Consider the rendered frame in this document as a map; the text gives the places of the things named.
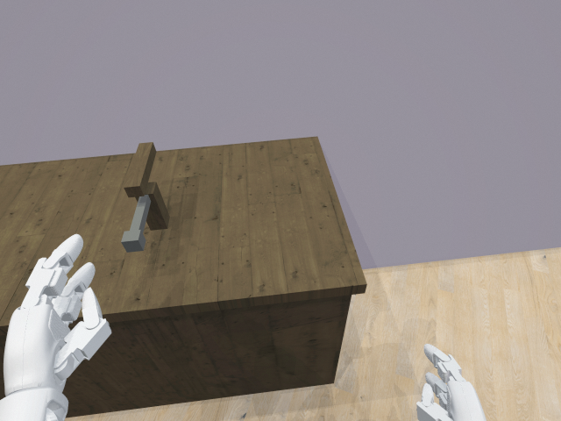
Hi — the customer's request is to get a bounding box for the robot left forearm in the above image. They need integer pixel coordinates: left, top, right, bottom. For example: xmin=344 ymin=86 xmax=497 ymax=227
xmin=0 ymin=386 xmax=68 ymax=421

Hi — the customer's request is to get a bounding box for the tap lever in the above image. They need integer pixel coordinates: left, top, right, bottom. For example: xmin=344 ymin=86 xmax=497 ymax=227
xmin=121 ymin=195 xmax=151 ymax=253

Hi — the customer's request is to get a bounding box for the robot right hand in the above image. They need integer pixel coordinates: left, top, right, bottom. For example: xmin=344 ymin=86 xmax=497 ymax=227
xmin=416 ymin=344 xmax=486 ymax=421

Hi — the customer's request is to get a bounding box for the robot left hand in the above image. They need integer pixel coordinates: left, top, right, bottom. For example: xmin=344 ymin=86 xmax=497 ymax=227
xmin=4 ymin=234 xmax=111 ymax=396

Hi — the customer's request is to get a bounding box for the counter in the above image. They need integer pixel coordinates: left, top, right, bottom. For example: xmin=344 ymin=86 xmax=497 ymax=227
xmin=0 ymin=137 xmax=367 ymax=418

